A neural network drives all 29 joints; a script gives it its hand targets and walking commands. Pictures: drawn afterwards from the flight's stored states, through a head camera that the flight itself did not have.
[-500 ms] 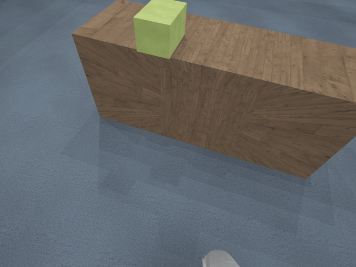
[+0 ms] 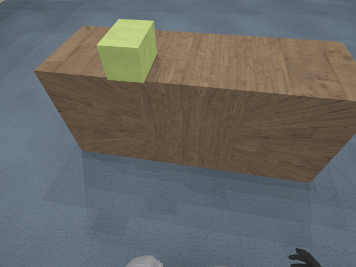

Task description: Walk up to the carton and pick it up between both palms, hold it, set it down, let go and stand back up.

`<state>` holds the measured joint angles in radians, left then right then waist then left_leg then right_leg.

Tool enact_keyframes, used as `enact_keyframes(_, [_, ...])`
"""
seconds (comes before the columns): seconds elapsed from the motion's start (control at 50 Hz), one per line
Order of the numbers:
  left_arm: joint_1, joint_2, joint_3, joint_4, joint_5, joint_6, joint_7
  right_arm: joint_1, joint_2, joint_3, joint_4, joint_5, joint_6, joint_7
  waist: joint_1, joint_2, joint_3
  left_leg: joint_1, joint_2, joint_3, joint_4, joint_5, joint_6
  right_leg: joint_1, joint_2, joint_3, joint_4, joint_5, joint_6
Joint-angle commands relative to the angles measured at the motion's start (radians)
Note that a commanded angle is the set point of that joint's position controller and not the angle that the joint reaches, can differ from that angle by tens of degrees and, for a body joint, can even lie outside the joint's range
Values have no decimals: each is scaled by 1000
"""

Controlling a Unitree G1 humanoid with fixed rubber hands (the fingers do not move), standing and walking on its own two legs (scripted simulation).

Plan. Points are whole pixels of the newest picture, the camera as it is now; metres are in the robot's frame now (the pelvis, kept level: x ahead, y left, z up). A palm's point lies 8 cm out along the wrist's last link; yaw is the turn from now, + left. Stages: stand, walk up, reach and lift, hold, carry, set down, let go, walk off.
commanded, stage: walk up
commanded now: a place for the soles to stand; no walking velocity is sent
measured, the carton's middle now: (130, 49) +0.98 +0.22 -0.02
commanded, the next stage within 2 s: none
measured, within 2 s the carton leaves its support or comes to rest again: neither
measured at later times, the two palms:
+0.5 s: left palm (25, 205) +0.28 +0.42 -0.08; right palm (271, 257) +0.15 -0.21 -0.09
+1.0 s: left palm (19, 171) +0.40 +0.51 -0.11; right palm (222, 195) +0.31 -0.12 -0.11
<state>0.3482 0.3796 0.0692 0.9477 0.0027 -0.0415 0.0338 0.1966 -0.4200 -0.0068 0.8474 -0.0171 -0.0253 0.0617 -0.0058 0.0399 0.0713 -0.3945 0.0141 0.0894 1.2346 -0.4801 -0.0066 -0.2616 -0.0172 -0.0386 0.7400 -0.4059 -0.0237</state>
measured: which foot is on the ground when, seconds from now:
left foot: up 0.00-0.18, down 0.20-0.62, up 0.64-0.88, down 0.90-1.00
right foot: down 0.00-0.26, up 0.28-0.58, down 0.60-0.92, up 0.94-1.00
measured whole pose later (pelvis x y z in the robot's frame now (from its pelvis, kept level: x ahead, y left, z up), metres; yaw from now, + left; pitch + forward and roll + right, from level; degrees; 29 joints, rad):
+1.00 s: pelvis +0.30 +0.20 -0.01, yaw -10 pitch -2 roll -2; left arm 0.29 0.39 0.06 0.93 0.00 -0.06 0.05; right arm 0.25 -0.42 -0.01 0.85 -0.02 -0.02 0.07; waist -0.01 0.05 0.06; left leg -0.44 0.04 0.08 0.85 -0.37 0.04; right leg -0.38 -0.03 0.11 1.04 -0.48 0.00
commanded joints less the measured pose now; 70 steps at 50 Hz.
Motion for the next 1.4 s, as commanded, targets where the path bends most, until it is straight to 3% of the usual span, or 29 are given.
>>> enact_keyframes(0.0, [-41,340,54,-98,-20,-84,20,-41,-180,-118,-86,8,-4,19,-29,-87,134,-196,90,-129,-173,183,2,-78,-205,311,-380,309,-153])
enact_keyframes(0.08, [-60,373,65,-102,-8,-93,0,-110,-195,-117,-94,1,8,31,8,-289,130,-139,127,-79,-419,199,-2,-152,-196,266,-388,30,-183])
enact_keyframes(0.16, [-97,353,69,-125,-8,-78,-5,58,-208,-140,-21,-8,-33,21,-48,-164,-23,196,80,13,-612,305,13,-165,-161,178,-119,340,-152])
enact_keyframes(0.18, [-111,313,52,-133,0,-76,-6,212,-270,-168,31,-14,-36,7,-147,-23,-165,397,37,-5,-656,250,43,-175,-87,141,159,409,-108])
enact_keyframes(0.2, [-41,203,21,-131,-2,-76,-6,371,-353,-202,59,-27,-42,-10,-201,230,-241,547,178,-234,-796,138,73,-309,17,64,463,188,-41])
enact_keyframes(0.22, [-4,160,1,-132,-25,-77,4,346,-384,-193,37,-11,-43,-21,-159,289,-215,578,305,-584,-951,-5,83,-492,159,86,560,-109,-13])
enact_keyframes(0.26, [-21,264,22,-123,-9,-73,11,197,-380,-177,-9,12,-38,-14,-90,242,-162,481,395,-696,-972,-27,194,-536,46,126,616,-126,-21])
enact_keyframes(0.32, [0,266,37,-83,-17,-63,3,60,-266,-127,-70,11,-39,-23,-25,123,-76,278,316,-355,-900,157,205,-440,-31,89,546,-37,-7])
enact_keyframes(0.44, [-103,240,23,-127,-24,-64,-16,118,-276,-133,-97,-4,-28,-11,-56,132,-63,264,287,-229,-875,217,236,-328,-55,50,55,-12,4])
enact_keyframes(0.48, [-40,234,29,-98,-9,-79,-13,77,-263,-129,-125,-2,-22,-3,-37,84,-91,208,306,-203,-799,253,251,-195,-52,14,-61,55,-8])
enact_keyframes(0.52, [133,205,35,-39,-17,-94,2,-32,-229,-115,-159,-4,-10,-4,74,53,-174,129,209,-40,-519,373,196,102,-19,-28,-316,266,-14])
enact_keyframes(0.54, [195,286,71,-36,8,-100,16,8,-156,-91,-154,1,-11,-2,111,-114,-217,26,132,-4,-266,407,127,258,-39,83,-355,247,-25])
enact_keyframes(0.56, [186,390,101,-36,9,-103,25,84,-89,-71,-160,-10,-10,2,69,-292,-219,-263,36,-16,-127,19,40,417,-234,470,-293,288,-72])
enact_keyframes(0.58, [141,411,111,-77,4,-95,41,69,-153,-78,-165,-20,-3,-5,65,-215,-172,-426,18,-61,-60,-58,15,412,-348,673,-343,131,-169])
enact_keyframes(0.6, [82,406,106,-88,-5,-87,40,132,-204,-101,-134,-11,11,-7,37,-60,-194,-357,58,-130,-41,-21,26,332,-365,664,-368,-16,-205])
enact_keyframes(0.64, [-24,431,100,-94,-11,-86,35,24,-254,-112,-133,-3,13,-4,10,-131,-41,-420,80,-224,-34,-8,40,237,-392,764,-398,38,-244])
enact_keyframes(0.68, [-60,370,86,-98,-12,-85,34,11,-237,-124,-101,-9,16,1,21,-164,39,-333,133,-176,-71,28,12,33,-301,489,-322,141,-218])
enact_keyframes(0.82, [-79,387,79,-108,6,-67,20,2,-237,-151,-93,-7,3,14,-6,-222,-12,-90,91,-119,-454,-5,6,-93,-247,354,-197,113,-221])
enact_keyframes(0.84, [-152,411,85,-141,13,-55,20,127,-253,-166,-57,-7,2,14,-83,-222,-62,142,79,-80,-538,65,7,-223,-225,279,-101,89,-179])
enact_keyframes(0.86, [-181,338,70,-142,18,-56,23,323,-260,-170,15,-16,-15,-2,-173,-35,-128,342,46,-97,-633,96,24,-328,-135,174,179,93,-110])
enact_keyframes(0.88, [-104,183,22,-122,7,-56,26,430,-345,-201,45,-27,-24,-12,-228,312,-101,466,185,-360,-837,0,2,-535,82,103,494,-122,-20])
enact_keyframes(0.9, [-70,171,13,-126,-13,-51,40,324,-346,-195,-17,-25,-25,-18,-165,298,-92,433,330,-646,-1042,-139,26,-611,136,88,554,-158,6])
enact_keyframes(0.94, [-69,294,34,-89,-11,-46,30,120,-349,-175,-58,8,-19,-17,-74,129,17,273,377,-786,-1153,-387,38,-585,39,140,630,-53,-18])
enact_keyframes(1.1, [-28,239,33,-60,-21,-38,7,129,-223,-132,-93,4,-29,-35,-53,70,-65,404,180,-180,-914,326,26,-462,-16,93,265,154,25])
enact_keyframes(1.14, [-102,209,22,-96,-22,-50,4,178,-209,-119,-83,13,-28,-30,-77,11,-32,412,204,-206,-890,509,103,-439,-16,68,172,64,33])
enact_keyframes(1.3, [-86,196,-3,-93,-15,-56,24,174,-203,-130,-107,-18,10,-34,-61,80,-99,505,230,-135,-692,874,122,-285,-10,-70,-140,63,-4])
enact_keyframes(1.34, [106,224,30,-42,-11,-69,37,73,-187,-115,-133,0,11,-27,71,-35,-181,244,142,-47,-450,778,77,111,0,3,-361,230,-33])
enact_keyframes(1.36, [220,323,66,-24,-3,-66,47,52,-145,-103,-158,-4,6,-25,143,-130,-204,-5,78,-46,-207,574,7,321,-96,172,-339,253,-88])
enact_keyframes(1.38, [270,379,93,-7,3,-63,62,92,-84,-77,-171,-6,4,-21,124,-301,-241,-322,-8,-24,-71,-45,-40,538,-332,522,-268,306,-192])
